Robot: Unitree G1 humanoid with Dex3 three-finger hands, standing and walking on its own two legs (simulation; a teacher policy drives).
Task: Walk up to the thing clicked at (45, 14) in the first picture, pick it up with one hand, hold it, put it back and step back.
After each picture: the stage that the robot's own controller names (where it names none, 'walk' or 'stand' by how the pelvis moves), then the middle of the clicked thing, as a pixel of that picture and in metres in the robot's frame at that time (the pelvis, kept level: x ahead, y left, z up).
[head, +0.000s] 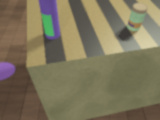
stand; (49, 11) +0.64 +0.14 +0.11
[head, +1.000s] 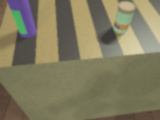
walk; (19, 6) +0.59 +0.25 +0.14
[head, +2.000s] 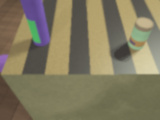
walk; (35, 16) +0.57 +0.18 +0.13
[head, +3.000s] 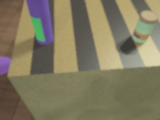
stand; (39, 13) +0.55 +0.17 +0.13
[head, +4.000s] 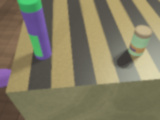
stand; (37, 31) +0.52 +0.18 +0.11
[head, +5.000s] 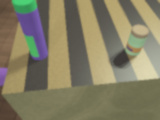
stand; (32, 31) +0.52 +0.19 +0.11
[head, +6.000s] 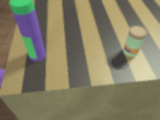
stand; (30, 32) +0.51 +0.20 +0.11
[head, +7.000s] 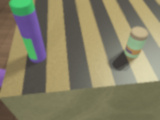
stand; (31, 33) +0.51 +0.20 +0.11
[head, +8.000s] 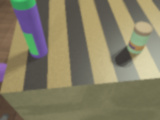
rise first; (31, 28) +0.51 +0.20 +0.11
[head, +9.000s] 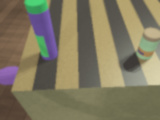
go down; (43, 31) +0.51 +0.19 +0.11
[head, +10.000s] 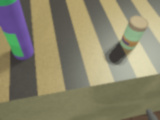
go down; (14, 26) +0.49 +0.18 +0.12
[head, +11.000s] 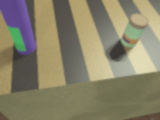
approach; (17, 21) +0.51 +0.18 +0.13
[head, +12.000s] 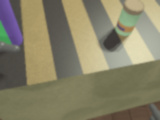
close in; out of the picture +0.51 +0.20 +0.16
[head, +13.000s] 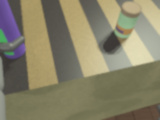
lift; (1, 22) +0.48 +0.19 +0.16
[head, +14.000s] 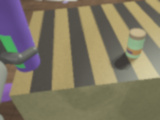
lift; (12, 28) +0.32 +0.17 +0.31
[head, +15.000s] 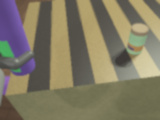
hold; (8, 32) +0.33 +0.18 +0.28
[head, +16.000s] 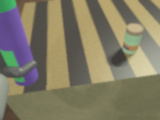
hold; (13, 44) +0.34 +0.18 +0.23
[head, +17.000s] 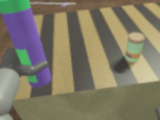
hold; (28, 45) +0.35 +0.15 +0.24
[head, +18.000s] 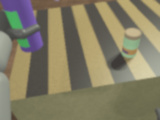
crouch; (18, 8) +0.42 +0.15 +0.31
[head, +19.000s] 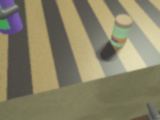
lower; out of the picture +0.52 +0.18 +0.27
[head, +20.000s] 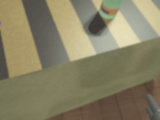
lower; out of the picture +0.56 +0.20 +0.18
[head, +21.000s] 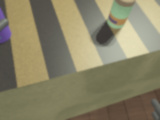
lower; out of the picture +0.53 +0.20 +0.17
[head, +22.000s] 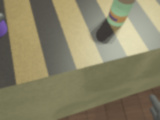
lower; out of the picture +0.54 +0.21 +0.17
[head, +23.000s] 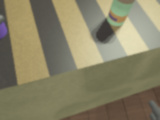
lower; out of the picture +0.53 +0.21 +0.17
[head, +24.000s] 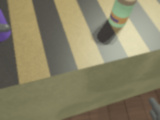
withdraw; out of the picture +0.53 +0.21 +0.17
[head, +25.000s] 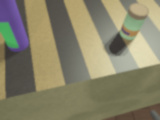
sink last; (6, 15) +0.50 +0.19 +0.16
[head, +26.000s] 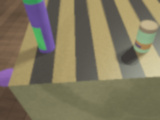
sink last; (40, 24) +0.55 +0.20 +0.15
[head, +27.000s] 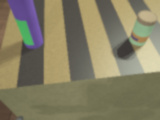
stand; (25, 15) +0.52 +0.19 +0.16
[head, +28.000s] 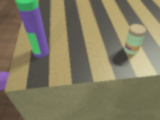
stand; (34, 29) +0.55 +0.20 +0.12
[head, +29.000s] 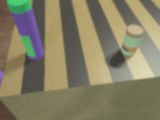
stand; (28, 31) +0.53 +0.21 +0.11
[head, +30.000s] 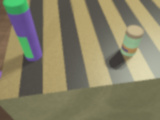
stand; (26, 32) +0.51 +0.22 +0.11
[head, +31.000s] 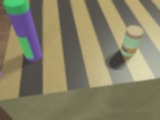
stand; (26, 32) +0.51 +0.21 +0.11
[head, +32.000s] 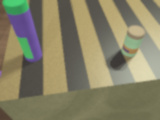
stand; (25, 32) +0.51 +0.21 +0.11
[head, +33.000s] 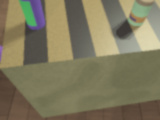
walk; out of the picture +0.59 +0.18 +0.13
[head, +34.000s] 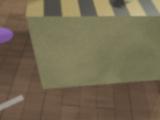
walk; out of the picture +0.86 +0.16 +0.12
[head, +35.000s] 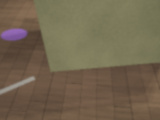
walk; out of the picture +1.20 +0.22 +0.13
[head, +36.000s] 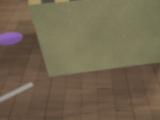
stand; out of the picture +1.13 +0.20 +0.12
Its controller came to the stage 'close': yes
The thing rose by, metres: 0.22
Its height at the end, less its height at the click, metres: +0.00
